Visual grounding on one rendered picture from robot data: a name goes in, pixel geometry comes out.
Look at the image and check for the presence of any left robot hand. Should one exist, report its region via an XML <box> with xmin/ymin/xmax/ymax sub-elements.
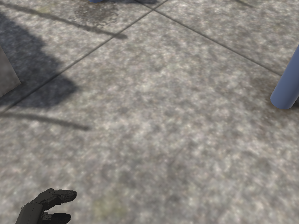
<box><xmin>15</xmin><ymin>188</ymin><xmax>77</xmax><ymax>224</ymax></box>

